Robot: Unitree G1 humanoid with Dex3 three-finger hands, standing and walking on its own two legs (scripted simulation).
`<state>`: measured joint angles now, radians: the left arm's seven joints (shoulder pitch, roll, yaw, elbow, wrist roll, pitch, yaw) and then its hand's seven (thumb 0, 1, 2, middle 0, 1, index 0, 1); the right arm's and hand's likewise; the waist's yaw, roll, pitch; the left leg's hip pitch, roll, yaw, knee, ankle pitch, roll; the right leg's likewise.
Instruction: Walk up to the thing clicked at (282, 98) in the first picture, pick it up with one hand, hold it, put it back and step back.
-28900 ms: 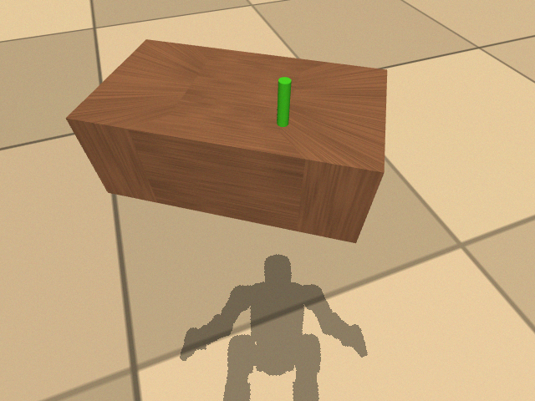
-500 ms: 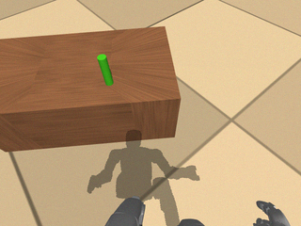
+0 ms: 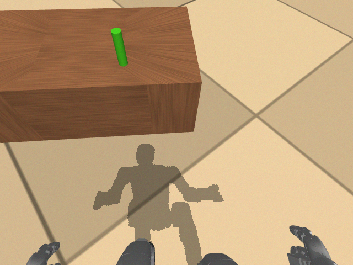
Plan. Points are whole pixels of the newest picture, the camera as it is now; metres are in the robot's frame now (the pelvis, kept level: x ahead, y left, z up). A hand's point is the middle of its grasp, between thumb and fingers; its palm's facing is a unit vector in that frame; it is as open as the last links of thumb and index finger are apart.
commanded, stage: step back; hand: left
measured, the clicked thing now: (120, 48) +1.01 +0.28 -0.21
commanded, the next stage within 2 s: stand in 1.24 s
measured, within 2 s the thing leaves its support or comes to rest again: neither
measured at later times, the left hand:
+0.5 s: hand out of the picture -0.08 +0.27 -0.14, palm faces +0.09 -0.92 -0.39, open 7.4 cm
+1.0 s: hand out of the picture -0.07 +0.28 -0.14, palm faces +0.05 -0.93 -0.36, open 7.4 cm
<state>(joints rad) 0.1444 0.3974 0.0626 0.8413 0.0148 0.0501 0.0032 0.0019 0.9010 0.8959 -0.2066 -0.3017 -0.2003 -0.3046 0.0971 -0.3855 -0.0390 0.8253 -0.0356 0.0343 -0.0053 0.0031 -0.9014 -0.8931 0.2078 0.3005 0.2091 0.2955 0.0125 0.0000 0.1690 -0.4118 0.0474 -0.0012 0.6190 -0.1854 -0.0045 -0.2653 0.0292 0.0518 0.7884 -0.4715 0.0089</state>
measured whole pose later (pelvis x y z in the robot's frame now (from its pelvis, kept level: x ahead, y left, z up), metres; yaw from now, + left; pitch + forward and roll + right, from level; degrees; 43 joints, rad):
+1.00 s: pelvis -0.11 +0.00 +0.01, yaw +4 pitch -2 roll +0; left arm 0.17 0.39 0.04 1.04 0.01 -0.02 -0.01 0.00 0.90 0.90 -0.21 -0.30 -0.20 -0.30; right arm 0.17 -0.34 -0.05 1.04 -0.04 -0.02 0.02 0.00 -0.90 -0.89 0.20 0.30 0.21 0.30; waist 0.01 -0.02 0.08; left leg -0.21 0.00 0.02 0.56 -0.31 0.01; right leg -0.24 -0.01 0.00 0.55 -0.29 -0.01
